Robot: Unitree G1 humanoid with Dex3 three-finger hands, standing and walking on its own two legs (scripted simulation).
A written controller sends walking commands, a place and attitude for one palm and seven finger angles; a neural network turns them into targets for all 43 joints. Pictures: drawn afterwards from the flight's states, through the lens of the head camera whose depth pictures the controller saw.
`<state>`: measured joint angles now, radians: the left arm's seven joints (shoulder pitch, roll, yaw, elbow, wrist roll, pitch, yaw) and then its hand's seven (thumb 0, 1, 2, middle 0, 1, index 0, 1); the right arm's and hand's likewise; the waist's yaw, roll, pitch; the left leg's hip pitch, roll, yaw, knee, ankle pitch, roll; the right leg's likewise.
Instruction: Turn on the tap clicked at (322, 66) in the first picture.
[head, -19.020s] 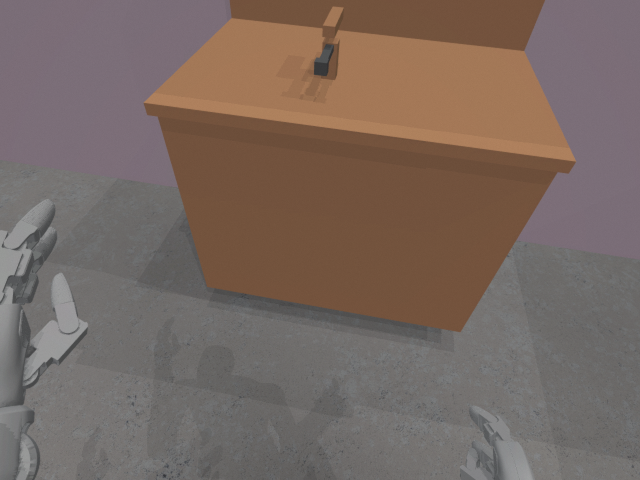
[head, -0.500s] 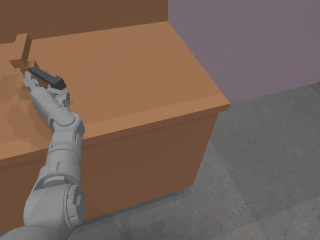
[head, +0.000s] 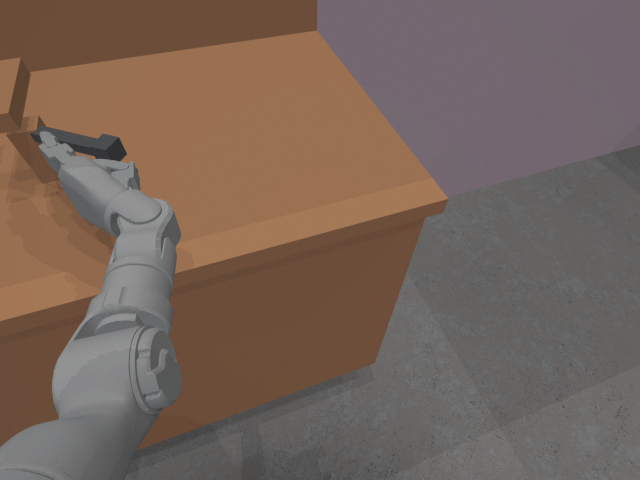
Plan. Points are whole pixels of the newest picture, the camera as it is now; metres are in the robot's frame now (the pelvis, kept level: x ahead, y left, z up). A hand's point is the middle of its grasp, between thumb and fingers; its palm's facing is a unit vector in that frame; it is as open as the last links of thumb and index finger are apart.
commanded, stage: push the lever round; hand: left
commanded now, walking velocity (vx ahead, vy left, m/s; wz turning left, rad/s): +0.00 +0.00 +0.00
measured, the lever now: (108, 150) +0.50 +0.27 +0.14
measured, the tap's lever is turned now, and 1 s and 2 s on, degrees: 53 75 77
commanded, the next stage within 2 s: lift the hand up off the lever in 0.86 s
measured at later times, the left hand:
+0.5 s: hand (148, 154) +0.51 +0.22 +0.13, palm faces +0.82 -0.55 -0.12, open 7.7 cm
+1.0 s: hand (153, 144) +0.53 +0.22 +0.13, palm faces +0.82 -0.56 -0.14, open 7.6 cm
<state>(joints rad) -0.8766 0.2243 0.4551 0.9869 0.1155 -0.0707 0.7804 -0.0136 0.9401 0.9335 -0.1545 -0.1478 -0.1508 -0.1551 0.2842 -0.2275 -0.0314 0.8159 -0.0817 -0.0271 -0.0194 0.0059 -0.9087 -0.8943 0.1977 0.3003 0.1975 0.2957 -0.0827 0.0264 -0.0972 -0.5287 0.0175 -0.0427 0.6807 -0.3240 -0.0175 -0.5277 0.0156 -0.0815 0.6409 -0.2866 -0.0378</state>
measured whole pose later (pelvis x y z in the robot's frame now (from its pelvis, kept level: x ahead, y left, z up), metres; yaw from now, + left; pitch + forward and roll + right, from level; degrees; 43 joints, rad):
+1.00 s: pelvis +0.01 -0.01 -0.01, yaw +0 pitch +15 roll -1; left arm -1.06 0.30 0.52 1.14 0.18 -0.03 0.86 0.01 0.95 0.94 -0.16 -0.15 -0.14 -0.15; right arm 0.32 -0.23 -0.03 0.82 -0.11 -0.03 0.02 0.00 -0.91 -0.89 0.20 0.30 0.20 0.30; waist -0.13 0.03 -0.12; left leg -0.63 0.03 -0.05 0.72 -0.35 -0.03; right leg -0.63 0.03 -0.09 0.67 -0.31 -0.05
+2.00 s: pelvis +0.00 +0.00 +0.01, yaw +0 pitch +9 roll -1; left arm -1.02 0.21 0.48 1.00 0.14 0.10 0.86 0.02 0.90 0.90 -0.15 -0.15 -0.15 -0.16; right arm 0.28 -0.22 -0.04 0.85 -0.09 -0.05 0.01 0.00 -0.91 -0.89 0.20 0.30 0.20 0.30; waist -0.08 0.04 -0.11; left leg -0.49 0.02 -0.04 0.63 -0.30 -0.02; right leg -0.49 0.02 -0.08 0.59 -0.27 -0.04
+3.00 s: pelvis +0.01 +0.00 +0.01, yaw +0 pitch +6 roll +0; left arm -1.01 0.19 0.44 0.89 0.10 0.24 0.82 0.02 0.90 0.90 -0.15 -0.15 -0.15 -0.16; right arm 0.21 -0.22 -0.03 0.84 -0.06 -0.07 -0.02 0.01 -0.91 -0.89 0.20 0.30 0.20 0.30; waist -0.03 0.03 -0.09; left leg -0.37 0.02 -0.03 0.53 -0.27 -0.02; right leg -0.37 0.02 -0.07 0.50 -0.24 -0.04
